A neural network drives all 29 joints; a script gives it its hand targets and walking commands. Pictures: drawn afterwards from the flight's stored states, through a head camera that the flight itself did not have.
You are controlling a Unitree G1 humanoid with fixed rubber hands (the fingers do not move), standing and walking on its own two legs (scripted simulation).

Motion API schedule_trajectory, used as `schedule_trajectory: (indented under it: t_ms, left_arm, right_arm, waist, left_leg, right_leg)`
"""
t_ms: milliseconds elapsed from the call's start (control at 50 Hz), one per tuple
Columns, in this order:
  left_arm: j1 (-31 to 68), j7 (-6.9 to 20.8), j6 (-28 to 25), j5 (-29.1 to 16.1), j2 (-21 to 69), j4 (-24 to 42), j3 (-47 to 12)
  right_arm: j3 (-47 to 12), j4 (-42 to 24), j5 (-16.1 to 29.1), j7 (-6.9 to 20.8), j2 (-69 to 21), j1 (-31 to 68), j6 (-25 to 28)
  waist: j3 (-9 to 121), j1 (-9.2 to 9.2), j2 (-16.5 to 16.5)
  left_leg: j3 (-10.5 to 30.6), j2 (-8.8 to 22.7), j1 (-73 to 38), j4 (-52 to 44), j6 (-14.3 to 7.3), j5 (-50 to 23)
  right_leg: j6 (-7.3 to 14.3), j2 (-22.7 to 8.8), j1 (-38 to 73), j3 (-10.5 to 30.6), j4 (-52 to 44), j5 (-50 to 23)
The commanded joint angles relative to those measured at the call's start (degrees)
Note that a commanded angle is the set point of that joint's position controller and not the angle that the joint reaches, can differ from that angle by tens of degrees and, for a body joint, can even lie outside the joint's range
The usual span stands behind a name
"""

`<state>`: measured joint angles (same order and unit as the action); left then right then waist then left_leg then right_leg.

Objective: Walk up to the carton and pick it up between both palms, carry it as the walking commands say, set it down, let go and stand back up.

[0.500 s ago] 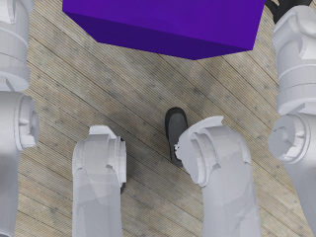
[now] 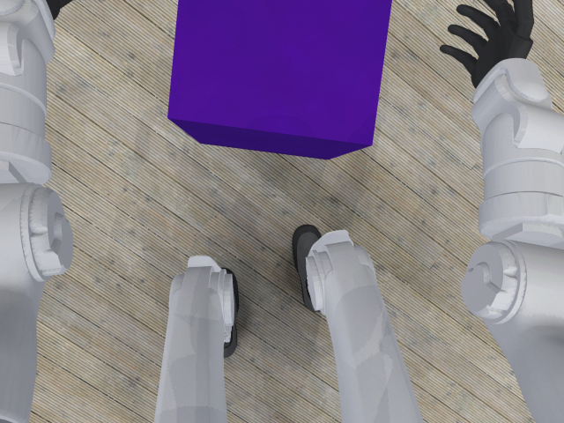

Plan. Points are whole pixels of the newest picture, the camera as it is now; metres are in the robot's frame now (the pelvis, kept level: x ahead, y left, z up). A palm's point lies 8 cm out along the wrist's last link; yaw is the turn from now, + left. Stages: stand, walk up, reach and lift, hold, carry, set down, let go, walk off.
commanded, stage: set down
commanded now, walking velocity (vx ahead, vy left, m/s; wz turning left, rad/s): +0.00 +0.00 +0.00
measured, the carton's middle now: (274, 86) +0.56 -0.07 -0.36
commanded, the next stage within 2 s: let go in 0.66 s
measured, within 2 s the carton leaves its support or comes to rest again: neither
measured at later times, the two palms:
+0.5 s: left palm out of the picture +0.61 +0.19 +0.06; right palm out of the picture +0.49 -0.30 +0.05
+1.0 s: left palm out of the picture +0.50 +0.20 +0.10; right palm out of the picture +0.42 -0.28 +0.11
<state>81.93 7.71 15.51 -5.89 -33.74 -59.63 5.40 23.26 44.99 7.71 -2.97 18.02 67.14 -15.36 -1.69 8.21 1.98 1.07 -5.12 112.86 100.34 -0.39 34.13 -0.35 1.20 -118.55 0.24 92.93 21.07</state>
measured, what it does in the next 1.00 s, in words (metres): rises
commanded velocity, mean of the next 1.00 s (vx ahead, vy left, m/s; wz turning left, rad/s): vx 0.00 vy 0.00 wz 0.00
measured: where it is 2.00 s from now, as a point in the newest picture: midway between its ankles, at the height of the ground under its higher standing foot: (268, 304)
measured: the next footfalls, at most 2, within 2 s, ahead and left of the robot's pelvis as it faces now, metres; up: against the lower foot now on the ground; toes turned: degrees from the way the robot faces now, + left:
none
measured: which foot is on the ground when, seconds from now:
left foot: down 0.00-1.00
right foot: down 0.00-1.00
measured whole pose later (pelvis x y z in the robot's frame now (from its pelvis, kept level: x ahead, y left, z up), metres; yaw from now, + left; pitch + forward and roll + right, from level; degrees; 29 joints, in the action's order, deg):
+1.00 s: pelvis +0.08 -0.01 +0.21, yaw +1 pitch +39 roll +0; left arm 35.4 1.3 10.4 2.8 -16.0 -33.0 11.8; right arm 14.0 27.5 3.3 8.3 16.9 24.3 -8.9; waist 5.2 5.1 0.8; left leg 4.5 -3.8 66.3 47.2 -0.1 19.6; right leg 0.6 0.9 -70.8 -0.1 42.0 10.2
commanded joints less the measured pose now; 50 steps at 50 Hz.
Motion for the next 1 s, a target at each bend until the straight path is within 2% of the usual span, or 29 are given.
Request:
schedule_trajectory:
  t_ms: [0, 160, 320, 440, 500, 560, 660, 740, 800, 880, 980]
  left_arm:
    - [15.2, 0.6, -0.8, 0.3, -9.2, 7.1, 1.6]
    - [13.6, 1.8, -0.2, 1.0, -9.6, 10.2, 2.5]
    - [9.7, 2.7, -0.6, 1.7, -8.9, 10.7, 3.8]
    - [5.8, 3.5, -1.8, 2.0, -7.3, 9.2, 4.6]
    - [4.0, 4.0, -3.0, 3.0, -5.4, 5.7, 5.3]
    - [2.6, 4.2, -4.2, 4.1, -4.0, 4.8, 6.1]
    - [-1.3, 2.4, -5.0, 6.3, -2.2, 8.9, 8.1]
    - [-10.5, -0.9, -5.4, 7.5, -0.2, 17.8, 8.8]
    - [-17.2, -3.6, -5.2, 7.7, 1.9, 25.9, 9.0]
    - [-29.7, -6.0, -5.1, 8.2, 7.2, 32.6, 8.4]
    - [-45.2, -7.0, -7.3, 9.2, 12.4, 34.4, 7.4]
  right_arm:
    - [1.3, -7.7, -0.3, 0.1, 9.4, 10.7, 0.5]
    - [2.0, -10.5, -0.6, 0.8, 9.1, 8.1, -0.2]
    - [2.3, -12.0, -1.3, 1.8, 8.0, 4.0, -0.2]
    - [2.5, -11.0, -2.2, 2.8, 6.4, 0.1, 0.8]
    - [3.1, -7.9, -3.5, 3.6, 5.0, -1.3, 2.0]
    - [3.8, -6.8, -4.8, 4.3, 4.5, -2.2, 3.3]
    - [4.0, -9.0, -5.8, 5.4, 6.7, -7.2, 5.3]
    - [1.5, -16.0, -5.5, 7.3, 8.6, -16.8, 6.1]
    - [-0.8, -21.4, -5.1, 8.8, 10.1, -22.9, 6.3]
    - [-5.3, -23.8, -4.1, 10.7, 8.6, -34.0, 6.3]
    - [-8.9, -23.0, -4.8, 11.5, 5.1, -46.9, 8.5]
  waist:
    - [64.2, 2.45, 5.2]
    - [67.1, 2.29, 6.5]
    - [66.1, 1.85, 6.3]
    - [61.8, 1.42, 5.7]
    - [53.4, 1.07, 5.0]
    - [51.0, 1.05, 4.5]
    - [58.8, 1.65, 5.2]
    - [71.1, 1.14, 4.7]
    - [75.2, 0.20, 4.5]
    - [72.4, -1.26, 3.3]
    - [55.8, -2.35, 0.7]
  left_leg:
    - [-2.1, 0.7, -21.2, -15.5, 0.1, -13.4]
    - [-1.9, 0.6, -30.1, -24.2, 0.5, -17.0]
    - [-1.2, 0.8, -37.6, -33.9, 0.5, -20.5]
    - [-0.1, 1.5, -41.8, -41.2, 0.4, -23.3]
    - [0.6, 2.2, -39.8, -44.5, 0.6, -22.2]
    - [1.2, 2.4, -40.3, -46.5, 0.9, -23.3]
    - [1.9, 2.5, -46.7, -47.3, 2.2, -33.1]
    - [2.4, 2.6, -54.5, -47.9, 3.0, -46.4]
    - [2.5, 2.7, -59.5, -49.1, 3.1, -52.6]
    - [1.7, 1.8, -61.1, -52.4, 2.6, -49.6]
    - [1.0, 0.7, -58.4, -58.5, 1.8, -35.9]
  right_leg:
    - [-1.1, 0.0, 51.5, -3.2, -7.2, -20.5]
    - [-1.3, 0.1, 58.7, -2.9, -16.1, -24.0]
    - [-1.5, 0.1, 65.9, -2.5, -25.2, -27.1]
    - [-1.4, -0.2, 69.8, -2.0, -32.0, -29.3]
    - [-1.3, -0.7, 67.4, -2.1, -35.1, -27.5]
    - [-1.1, -0.8, 68.5, -1.9, -37.0, -28.2]
    - [-0.6, -0.7, 75.8, -1.9, -37.7, -36.8]
    - [-0.3, -0.6, 86.0, -1.0, -38.3, -47.8]
    - [0.1, -0.4, 90.4, -0.5, -39.7, -51.5]
    - [0.4, -0.2, 97.1, 0.6, -42.2, -51.3]
    - [0.2, 0.0, 104.1, 1.6, -47.2, -43.8]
